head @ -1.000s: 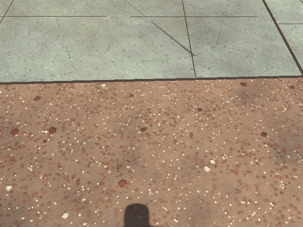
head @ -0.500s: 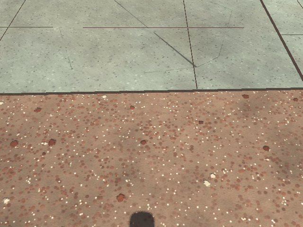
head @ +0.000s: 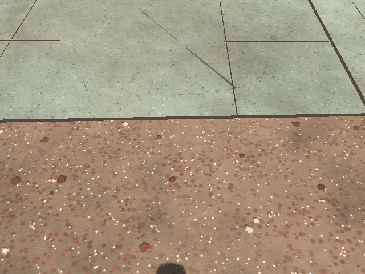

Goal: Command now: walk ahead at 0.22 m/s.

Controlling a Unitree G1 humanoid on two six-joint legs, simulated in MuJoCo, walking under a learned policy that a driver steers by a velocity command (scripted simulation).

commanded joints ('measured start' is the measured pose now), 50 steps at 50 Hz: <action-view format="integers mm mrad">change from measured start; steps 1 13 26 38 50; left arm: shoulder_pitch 73 -7 177 128 -161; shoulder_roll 75 63 121 113 172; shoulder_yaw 18 43 44 53 65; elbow -34 -160 -81 -180 -360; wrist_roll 3 -5 8 -1 20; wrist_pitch -5 -89 -100 -99 -9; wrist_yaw -8 -57 -21 -19 -24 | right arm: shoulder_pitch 79 117 -173 59 -3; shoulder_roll -81 -171 -78 -327 -253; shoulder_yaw -21 -68 -52 -129 -88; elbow -30 -47 -203 -192 -239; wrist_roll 0 1 -12 -28 10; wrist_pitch -4 -54 -38 -29 -45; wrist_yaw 7 16 66 51 26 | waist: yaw -3 33 7 -97 8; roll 7 81 -69 210 55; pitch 220 151 138 -206 -40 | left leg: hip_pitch -127 5 -574 440 12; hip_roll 100 277 40 307 99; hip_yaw -180 -351 -28 -615 -256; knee -100 -238 558 -25 -113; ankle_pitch -407 -50 144 208 1018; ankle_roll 74 164 22 360 136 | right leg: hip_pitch -216 -197 155 -385 -449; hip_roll -81 -22 -215 30 -73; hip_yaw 147 -42 31 -109 21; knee -85 70 -297 1046 565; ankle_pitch -366 3 652 -152 153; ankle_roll -82 -55 -73 11 93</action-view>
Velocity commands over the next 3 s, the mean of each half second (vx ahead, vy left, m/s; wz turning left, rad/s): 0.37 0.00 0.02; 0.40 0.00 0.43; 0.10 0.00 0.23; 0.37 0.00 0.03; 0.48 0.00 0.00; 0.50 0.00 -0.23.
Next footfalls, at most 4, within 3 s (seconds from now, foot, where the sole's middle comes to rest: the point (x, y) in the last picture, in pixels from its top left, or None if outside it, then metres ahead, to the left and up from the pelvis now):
0.30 right None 0.11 -0.11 -0.78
0.74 left None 0.46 0.03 -0.78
1.30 right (204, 240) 0.67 -0.06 -0.78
1.74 left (163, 271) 0.55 0.10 -0.78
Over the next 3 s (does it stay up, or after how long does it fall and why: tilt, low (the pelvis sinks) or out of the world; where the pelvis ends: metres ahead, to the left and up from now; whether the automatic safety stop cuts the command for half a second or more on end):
stays up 1.15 0.23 0.01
